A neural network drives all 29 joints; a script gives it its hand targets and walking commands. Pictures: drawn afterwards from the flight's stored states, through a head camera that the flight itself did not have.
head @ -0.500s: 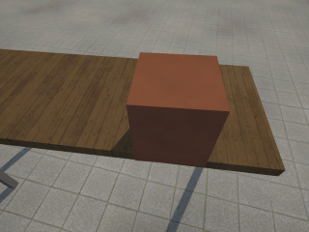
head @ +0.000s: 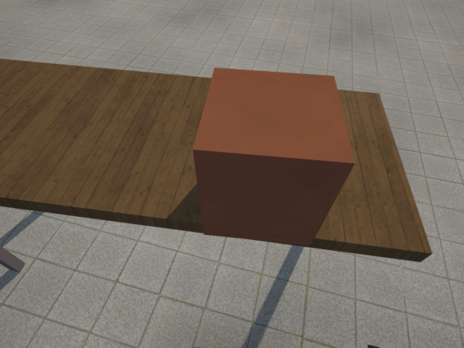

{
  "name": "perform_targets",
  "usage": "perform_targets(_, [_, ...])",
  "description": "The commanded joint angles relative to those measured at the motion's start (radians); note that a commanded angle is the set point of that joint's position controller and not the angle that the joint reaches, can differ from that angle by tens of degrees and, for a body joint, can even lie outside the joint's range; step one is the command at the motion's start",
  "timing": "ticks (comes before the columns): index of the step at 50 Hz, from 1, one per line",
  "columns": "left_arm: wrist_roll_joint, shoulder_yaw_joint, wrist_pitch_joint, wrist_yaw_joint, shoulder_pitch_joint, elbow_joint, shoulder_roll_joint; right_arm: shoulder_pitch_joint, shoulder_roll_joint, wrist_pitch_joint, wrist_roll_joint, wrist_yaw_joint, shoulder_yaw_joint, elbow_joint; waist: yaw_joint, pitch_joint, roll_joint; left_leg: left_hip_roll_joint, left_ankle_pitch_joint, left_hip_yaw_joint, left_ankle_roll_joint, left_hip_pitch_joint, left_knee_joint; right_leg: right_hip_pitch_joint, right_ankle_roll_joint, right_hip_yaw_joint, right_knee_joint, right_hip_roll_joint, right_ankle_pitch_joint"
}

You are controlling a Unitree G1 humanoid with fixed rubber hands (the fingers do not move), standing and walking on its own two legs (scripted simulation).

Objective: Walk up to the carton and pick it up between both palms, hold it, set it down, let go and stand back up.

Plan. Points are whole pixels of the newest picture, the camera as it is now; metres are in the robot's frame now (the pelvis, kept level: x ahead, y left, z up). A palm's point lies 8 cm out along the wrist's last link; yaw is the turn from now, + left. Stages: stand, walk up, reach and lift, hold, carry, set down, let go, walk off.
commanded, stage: reach and lift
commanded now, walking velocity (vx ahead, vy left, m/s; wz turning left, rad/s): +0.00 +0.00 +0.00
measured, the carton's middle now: (264, 160) +0.44 -0.05 +0.07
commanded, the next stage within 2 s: none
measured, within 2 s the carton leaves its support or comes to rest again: neither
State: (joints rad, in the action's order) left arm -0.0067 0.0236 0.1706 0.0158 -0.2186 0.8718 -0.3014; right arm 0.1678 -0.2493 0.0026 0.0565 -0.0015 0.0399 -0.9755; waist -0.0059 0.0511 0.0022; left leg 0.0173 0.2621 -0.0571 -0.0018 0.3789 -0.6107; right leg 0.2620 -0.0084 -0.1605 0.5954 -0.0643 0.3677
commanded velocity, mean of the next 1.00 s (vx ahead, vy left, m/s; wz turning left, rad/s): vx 0.00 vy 0.00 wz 0.00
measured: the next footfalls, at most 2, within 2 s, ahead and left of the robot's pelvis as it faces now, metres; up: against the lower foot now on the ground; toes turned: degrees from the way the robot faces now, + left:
none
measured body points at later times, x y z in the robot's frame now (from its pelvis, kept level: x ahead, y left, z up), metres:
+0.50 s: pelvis +0.02 -0.04 +0.01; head +0.06 -0.02 +0.46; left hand +0.20 +0.23 -0.09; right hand +0.19 -0.28 -0.07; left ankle +0.06 +0.11 -0.73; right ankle +0.00 -0.12 -0.73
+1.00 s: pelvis +0.04 -0.01 +0.02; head +0.04 +0.02 +0.47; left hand +0.24 +0.21 -0.05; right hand +0.21 -0.26 -0.02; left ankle +0.06 +0.11 -0.73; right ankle +0.00 -0.12 -0.73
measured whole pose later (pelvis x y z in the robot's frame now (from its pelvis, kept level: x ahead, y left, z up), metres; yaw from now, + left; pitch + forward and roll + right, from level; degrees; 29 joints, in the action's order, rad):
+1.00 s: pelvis +0.04 -0.01 +0.02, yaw -7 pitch -5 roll +0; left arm -0.03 -0.05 0.24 0.01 -0.27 0.27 -0.20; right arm 0.20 -0.23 0.10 -0.08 -0.03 0.01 -0.52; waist -0.05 0.06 0.05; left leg -0.04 0.17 0.09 -0.01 0.05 -0.30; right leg -0.01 0.00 -0.03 0.27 -0.01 0.20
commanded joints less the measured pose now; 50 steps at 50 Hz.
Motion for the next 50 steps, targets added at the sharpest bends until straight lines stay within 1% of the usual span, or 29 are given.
perform_targets(1, [-0.026, -0.041, 0.308, 0.016, 0.390, -0.372, -0.162, -0.366, -0.114, -0.019, 0.064, -0.062, 0.104, 0.143, 0.048, -0.086, 0.071, -0.057, 0.305, 0.109, -0.028, 0.070, 0.008, 0.106, -0.045, 0.074, 0.044, 0.009, 0.266])
perform_targets(2, [-0.031, -0.053, 0.350, 0.017, 0.352, -0.439, -0.157, -0.336, -0.138, -0.034, 0.050, -0.072, 0.109, 0.191, 0.039, -0.150, 0.051, -0.061, 0.188, 0.104, -0.035, -0.003, 0.008, 0.122, -0.039, 0.048, 0.066, 0.025, 0.087])
perform_targets(3, [-0.020, -0.053, 0.385, 0.017, 0.288, -0.465, -0.113, -0.280, -0.167, -0.040, 0.036, -0.079, 0.106, 0.167, 0.025, -0.155, -0.015, -0.066, 0.055, 0.090, -0.053, -0.051, 0.001, 0.149, -0.043, 0.035, 0.077, 0.038, -0.015])
perform_targets(4, [-0.001, -0.066, 0.406, 0.017, 0.239, -0.475, -0.092, -0.227, -0.187, -0.037, 0.000, -0.081, 0.090, 0.111, 0.026, -0.197, -0.052, -0.070, -0.109, 0.082, -0.074, -0.149, -0.016, 0.152, -0.043, 0.033, 0.075, 0.055, -0.097])
perform_targets(5, [0.023, -0.085, 0.428, 0.014, 0.192, -0.485, -0.059, -0.175, -0.206, -0.038, -0.022, -0.085, 0.061, 0.066, 0.026, -0.201, -0.088, -0.069, -0.191, 0.077, -0.088, -0.224, 0.000, 0.124, -0.036, 0.021, 0.044, 0.074, -0.121])
perform_targets(6, [0.044, -0.112, 0.441, 0.007, 0.145, -0.479, -0.041, -0.160, -0.216, -0.039, -0.053, -0.091, 0.032, 0.070, 0.022, -0.200, -0.106, -0.070, -0.094, 0.071, -0.089, -0.283, 0.052, 0.091, -0.043, 0.027, -0.018, 0.077, -0.055])
perform_targets(7, [0.048, -0.122, 0.451, -0.004, 0.096, -0.461, -0.032, -0.160, -0.225, -0.043, -0.073, -0.088, 0.021, 0.088, 0.034, -0.147, -0.089, -0.062, -0.011, 0.074, -0.081, -0.269, 0.086, 0.047, -0.047, 0.027, -0.060, 0.082, -0.021])
perform_targets(8, [0.051, -0.112, 0.452, -0.010, 0.063, -0.474, -0.009, -0.140, -0.202, -0.050, -0.098, -0.080, -0.013, 0.097, 0.035, -0.088, -0.078, -0.051, -0.052, 0.089, -0.077, -0.255, 0.113, 0.010, -0.046, 0.029, -0.090, 0.090, -0.069])
perform_targets(10, [0.080, -0.148, 0.449, -0.012, 0.048, -0.479, -0.034, -0.183, -0.209, -0.045, -0.105, -0.067, -0.014, 0.150, 0.012, -0.040, -0.057, -0.024, -0.129, 0.117, -0.069, -0.255, 0.143, -0.062, -0.022, 0.035, -0.138, 0.103, -0.131])
perform_targets(12, [0.095, -0.177, 0.420, -0.012, 0.077, -0.494, -0.079, -0.228, -0.167, -0.034, -0.105, -0.059, -0.037, 0.256, -0.021, -0.002, 0.023, -0.001, -0.091, 0.146, -0.035, -0.245, 0.157, -0.081, -0.002, 0.068, -0.190, 0.085, -0.097])
perform_targets(13, [0.112, -0.202, 0.402, -0.011, 0.107, -0.494, -0.095, -0.245, -0.147, -0.028, -0.088, -0.050, -0.041, 0.285, -0.039, 0.007, 0.026, 0.012, -0.080, 0.163, -0.022, -0.235, 0.161, -0.066, 0.006, 0.088, -0.207, 0.071, -0.089])
perform_targets(15, [0.102, -0.212, 0.356, -0.016, 0.171, -0.480, -0.114, -0.275, -0.097, -0.023, -0.072, -0.043, -0.044, 0.384, -0.059, 0.031, 0.079, 0.020, -0.041, 0.179, 0.000, -0.193, 0.177, -0.053, 0.023, 0.114, -0.242, 0.055, -0.048])
perform_targets(17, [0.094, -0.224, 0.307, -0.010, 0.211, -0.493, -0.114, -0.255, -0.050, -0.012, -0.045, -0.041, -0.044, 0.448, -0.070, -0.006, 0.083, 0.012, -0.053, 0.193, 0.011, -0.181, 0.175, -0.062, 0.036, 0.151, -0.250, 0.033, -0.093])
perform_targets(18, [0.087, -0.218, 0.289, -0.010, 0.218, -0.503, -0.101, -0.239, -0.043, -0.008, -0.033, -0.037, -0.037, 0.466, -0.068, -0.013, 0.060, 0.017, -0.064, 0.193, 0.006, -0.175, 0.180, -0.077, 0.037, 0.150, -0.238, 0.033, -0.144])
perform_targets(21, [0.049, -0.205, 0.230, -0.019, 0.236, -0.557, -0.111, -0.162, -0.023, 0.008, -0.027, -0.019, -0.015, 0.503, -0.040, -0.083, 0.064, 0.003, -0.083, 0.194, 0.008, -0.221, 0.175, -0.083, 0.050, 0.166, -0.239, 0.025, -0.216])
perform_targets(24, [0.032, -0.195, 0.200, -0.039, 0.178, -0.527, -0.099, -0.091, -0.016, 0.018, -0.038, 0.014, -0.029, 0.461, -0.007, -0.082, 0.037, 0.007, -0.143, 0.179, 0.001, -0.284, 0.200, -0.113, 0.061, 0.167, -0.250, 0.015, -0.356])
perform_targets(25, [0.027, -0.196, 0.182, -0.041, 0.161, -0.570, -0.100, -0.074, -0.025, 0.031, -0.051, 0.025, -0.027, 0.458, -0.001, -0.123, 0.019, 0.008, -0.199, 0.176, -0.010, -0.329, 0.199, -0.139, 0.063, 0.149, -0.237, 0.025, -0.425])
perform_targets(27, [0.023, -0.186, 0.171, -0.049, 0.094, -0.559, -0.085, -0.039, -0.046, 0.060, -0.078, 0.033, -0.035, 0.414, 0.004, -0.137, -0.027, 0.011, -0.326, 0.166, -0.038, -0.386, 0.196, -0.162, 0.057, 0.128, -0.238, 0.042, -0.528])
perform_targets(30, [0.016, -0.195, 0.123, -0.058, 0.041, -0.603, -0.084, -0.019, -0.067, 0.122, -0.101, 0.047, -0.032, 0.413, 0.018, -0.175, -0.006, 0.022, -0.455, 0.150, -0.054, -0.461, 0.191, -0.181, 0.064, 0.102, -0.248, 0.070, -0.615])
perform_targets(31, [0.020, -0.193, 0.115, -0.057, 0.015, -0.587, -0.064, -0.017, -0.074, 0.138, -0.103, 0.045, -0.043, 0.394, 0.007, -0.184, -0.025, 0.022, -0.503, 0.145, -0.062, -0.475, 0.189, -0.181, 0.056, 0.100, -0.258, 0.077, -0.624])
perform_targets(33, [0.005, -0.176, 0.091, -0.063, -0.008, -0.593, -0.045, -0.018, -0.080, 0.170, -0.104, 0.038, -0.037, 0.398, 0.003, -0.154, 0.014, 0.018, -0.520, 0.129, -0.067, -0.514, 0.194, -0.133, 0.051, 0.085, -0.288, 0.095, -0.554])
perform_targets(34, [0.003, -0.171, 0.085, -0.060, -0.014, -0.587, -0.032, -0.040, -0.095, 0.178, -0.098, 0.033, -0.037, 0.415, -0.009, -0.147, 0.007, 0.019, -0.537, 0.127, -0.073, -0.513, 0.201, -0.122, 0.042, 0.075, -0.303, 0.099, -0.532])
perform_targets(37, [-0.007, -0.152, 0.058, -0.048, -0.007, -0.579, -0.020, -0.068, -0.105, 0.188, -0.084, 0.014, -0.011, 0.461, -0.018, -0.106, 0.053, 0.015, -0.502, 0.122, -0.069, -0.509, 0.222, -0.076, 0.029, 0.079, -0.338, 0.109, -0.449])
perform_targets(39, [-0.014, -0.141, 0.037, -0.030, 0.019, -0.635, -0.021, -0.055, -0.100, 0.190, -0.093, -0.003, 0.000, 0.491, -0.036, -0.099, 0.014, 0.006, -0.496, 0.125, -0.073, -0.508, 0.232, -0.060, 0.017, 0.085, -0.349, 0.110, -0.368])
perform_targets(42, [-0.035, -0.104, 0.033, -0.012, 0.010, -0.666, 0.007, -0.042, -0.107, 0.171, -0.097, -0.023, 0.014, 0.517, -0.025, -0.088, 0.020, -0.003, -0.465, 0.120, -0.076, -0.521, 0.255, -0.043, 0.010, 0.086, -0.369, 0.113, -0.297])
perform_targets(43, [-0.033, -0.117, 0.035, -0.006, 0.018, -0.675, 0.012, -0.036, -0.104, 0.157, -0.100, -0.029, 0.012, 0.524, -0.039, -0.091, -0.003, -0.005, -0.458, 0.123, -0.077, -0.521, 0.268, -0.063, 0.005, 0.090, -0.378, 0.108, -0.284])
perform_targets(44, [-0.034, -0.093, 0.038, -0.002, 0.006, -0.682, 0.019, -0.025, -0.097, 0.144, -0.114, -0.031, 0.010, 0.513, -0.026, -0.069, -0.017, -0.007, -0.447, 0.116, -0.075, -0.522, 0.272, -0.056, -0.001, 0.096, -0.390, 0.109, -0.269])
perform_targets(47, [-0.023, -0.107, 0.042, 0.000, -0.011, -0.722, 0.011, 0.016, -0.073, 0.111, -0.152, -0.035, -0.011, 0.550, -0.041, -0.050, -0.051, 0.003, -0.443, 0.125, -0.069, -0.520, 0.282, -0.089, -0.003, 0.132, -0.401, 0.091, -0.295])
perform_targets(50, [-0.016, -0.103, 0.045, 0.005, -0.027, -0.780, 0.012, 0.027, -0.079, 0.097, -0.157, -0.029, 0.002, 0.595, -0.034, -0.065, -0.054, 0.002, -0.449, 0.121, -0.073, -0.524, 0.294, -0.104, -0.007, 0.126, -0.406, 0.103, -0.292])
